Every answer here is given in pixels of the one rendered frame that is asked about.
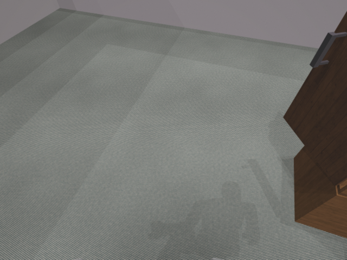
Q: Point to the handle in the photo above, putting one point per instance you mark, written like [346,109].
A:
[323,49]

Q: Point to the cupboard door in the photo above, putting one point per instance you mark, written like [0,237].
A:
[318,113]

